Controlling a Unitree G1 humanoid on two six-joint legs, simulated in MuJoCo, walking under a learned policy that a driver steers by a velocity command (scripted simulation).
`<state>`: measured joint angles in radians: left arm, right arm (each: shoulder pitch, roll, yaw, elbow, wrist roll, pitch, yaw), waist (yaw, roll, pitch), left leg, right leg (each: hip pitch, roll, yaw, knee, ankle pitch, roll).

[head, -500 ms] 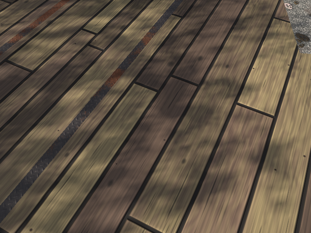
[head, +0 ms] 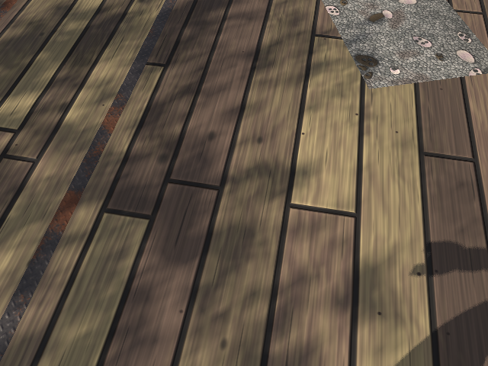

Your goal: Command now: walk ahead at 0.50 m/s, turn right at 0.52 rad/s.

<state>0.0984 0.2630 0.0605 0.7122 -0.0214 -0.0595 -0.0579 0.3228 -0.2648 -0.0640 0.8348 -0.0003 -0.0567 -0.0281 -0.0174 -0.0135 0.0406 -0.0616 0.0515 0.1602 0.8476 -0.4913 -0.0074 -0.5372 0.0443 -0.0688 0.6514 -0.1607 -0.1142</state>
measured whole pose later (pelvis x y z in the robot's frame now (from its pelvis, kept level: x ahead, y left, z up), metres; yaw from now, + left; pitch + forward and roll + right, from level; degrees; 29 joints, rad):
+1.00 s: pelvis +0.47 -0.07 +0.02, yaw -24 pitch +2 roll +1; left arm 0.07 0.21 0.03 0.64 0.02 -0.04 -0.01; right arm 0.27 -0.29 -0.04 0.85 0.02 -0.03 0.00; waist -0.05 0.02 0.04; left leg -0.35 0.03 -0.03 0.99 -0.61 -0.05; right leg -0.44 0.00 -0.03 0.52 -0.12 -0.03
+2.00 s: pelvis +0.52 -0.08 +0.03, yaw +1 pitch +1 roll +0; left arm 0.15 0.24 0.04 0.81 0.00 -0.01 0.00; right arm 0.15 -0.28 -0.06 0.69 -0.01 0.02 -0.04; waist 0.02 0.03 0.03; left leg -0.29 -0.02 -0.12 0.64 -0.43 -0.09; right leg -0.25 0.04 0.09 0.47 -0.23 -0.02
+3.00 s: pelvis +0.52 -0.11 +0.02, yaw -22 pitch +0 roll +0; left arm 0.14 0.25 0.01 0.71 0.03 0.01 0.01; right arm 0.21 -0.27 -0.04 0.72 0.00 -0.01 -0.01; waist -0.01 -0.02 0.03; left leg -0.26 0.00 -0.07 0.52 -0.27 -0.03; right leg -0.25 0.09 0.09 0.53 -0.27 -0.03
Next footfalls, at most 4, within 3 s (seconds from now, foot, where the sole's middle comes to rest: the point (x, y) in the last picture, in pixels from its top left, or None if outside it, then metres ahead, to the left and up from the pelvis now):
0.44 left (216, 362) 0.45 0.09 -0.75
0.88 right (335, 324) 0.54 -0.23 -0.75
1.30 left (238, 315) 0.57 0.03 -0.75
1.82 right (319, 316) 0.56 -0.19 -0.75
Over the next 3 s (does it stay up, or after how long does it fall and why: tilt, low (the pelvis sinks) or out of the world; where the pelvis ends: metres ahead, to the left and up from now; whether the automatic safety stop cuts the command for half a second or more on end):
stays up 0.52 -0.11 0.02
